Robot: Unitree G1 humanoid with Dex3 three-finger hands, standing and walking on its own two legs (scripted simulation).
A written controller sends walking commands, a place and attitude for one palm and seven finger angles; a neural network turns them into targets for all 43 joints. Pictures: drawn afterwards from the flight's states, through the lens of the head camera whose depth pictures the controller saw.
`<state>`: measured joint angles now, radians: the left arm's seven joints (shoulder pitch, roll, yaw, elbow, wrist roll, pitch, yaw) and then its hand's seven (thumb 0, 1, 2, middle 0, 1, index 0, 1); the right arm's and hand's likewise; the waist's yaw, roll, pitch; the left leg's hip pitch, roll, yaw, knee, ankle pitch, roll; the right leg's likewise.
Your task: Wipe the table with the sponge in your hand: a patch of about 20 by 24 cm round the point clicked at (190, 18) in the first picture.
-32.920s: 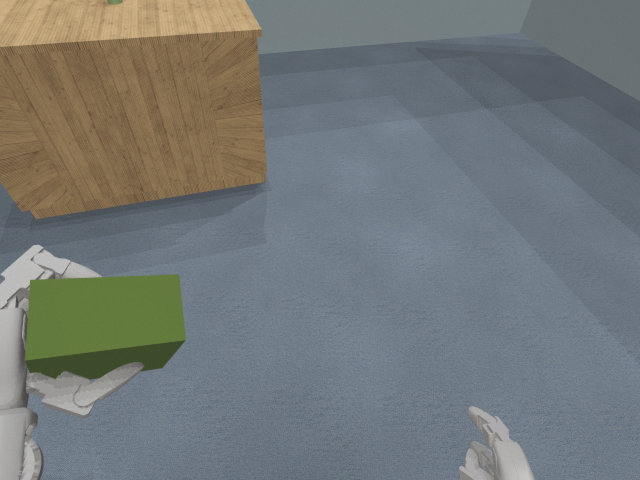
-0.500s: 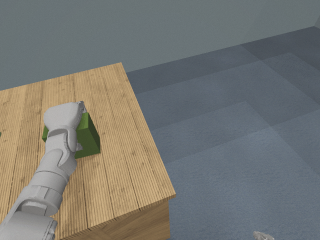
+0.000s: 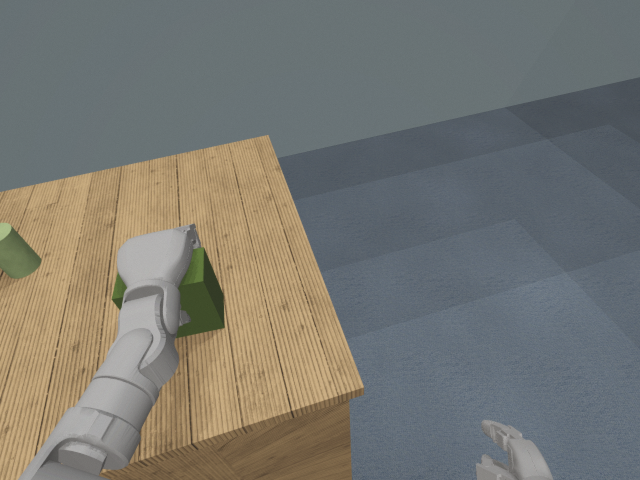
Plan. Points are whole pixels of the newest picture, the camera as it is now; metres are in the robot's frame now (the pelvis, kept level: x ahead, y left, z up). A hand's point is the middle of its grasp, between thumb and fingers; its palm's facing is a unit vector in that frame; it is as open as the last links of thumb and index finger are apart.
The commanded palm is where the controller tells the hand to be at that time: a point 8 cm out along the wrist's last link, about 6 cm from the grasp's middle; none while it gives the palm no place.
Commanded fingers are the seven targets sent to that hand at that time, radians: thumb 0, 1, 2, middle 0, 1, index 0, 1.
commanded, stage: wipe back along the middle lane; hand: left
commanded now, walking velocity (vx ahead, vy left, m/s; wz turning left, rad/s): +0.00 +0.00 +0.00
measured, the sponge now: (178, 304) +0.35 +0.24 +0.01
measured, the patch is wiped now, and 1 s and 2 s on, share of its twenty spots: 0.70 0.85 0.95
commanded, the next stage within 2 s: slide across to the third lane in 0.82 s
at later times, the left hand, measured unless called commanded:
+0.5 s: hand (177, 311) +0.31 +0.21 +0.07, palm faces +0.02 -0.06 -1.00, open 10.5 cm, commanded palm +0.27 +0.21 +0.11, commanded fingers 0.00 0.10 1.30 -1.20 -1.60 -1.20 -1.60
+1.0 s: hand (176, 341) +0.26 +0.20 +0.07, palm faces +0.05 -0.11 -0.99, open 10.5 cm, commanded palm +0.23 +0.19 +0.12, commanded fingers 0.00 0.10 1.30 -1.20 -1.60 -1.20 -1.60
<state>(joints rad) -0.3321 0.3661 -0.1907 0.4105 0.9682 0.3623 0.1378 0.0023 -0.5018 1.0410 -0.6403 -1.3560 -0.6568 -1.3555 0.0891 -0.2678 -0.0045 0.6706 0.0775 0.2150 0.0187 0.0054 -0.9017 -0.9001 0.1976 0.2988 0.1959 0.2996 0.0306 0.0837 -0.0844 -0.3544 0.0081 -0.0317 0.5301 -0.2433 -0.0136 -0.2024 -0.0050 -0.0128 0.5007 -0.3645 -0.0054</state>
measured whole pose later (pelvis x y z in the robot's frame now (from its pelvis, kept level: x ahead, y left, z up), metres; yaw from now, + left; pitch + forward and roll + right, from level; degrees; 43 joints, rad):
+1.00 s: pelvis +0.00 -0.01 +0.00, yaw -2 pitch +0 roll +1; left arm 0.09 0.35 -0.25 -0.10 0.97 0.46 0.13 0.01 -0.50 1.04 -0.63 -1.37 -0.66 -1.34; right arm 0.03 -0.28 0.00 0.63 0.07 0.17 0.05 0.01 -0.90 -0.90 0.20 0.30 0.19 0.30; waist 0.07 0.10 -0.06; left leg -0.27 0.02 -0.01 0.52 -0.25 -0.02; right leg -0.15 0.00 0.01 0.52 -0.38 -0.02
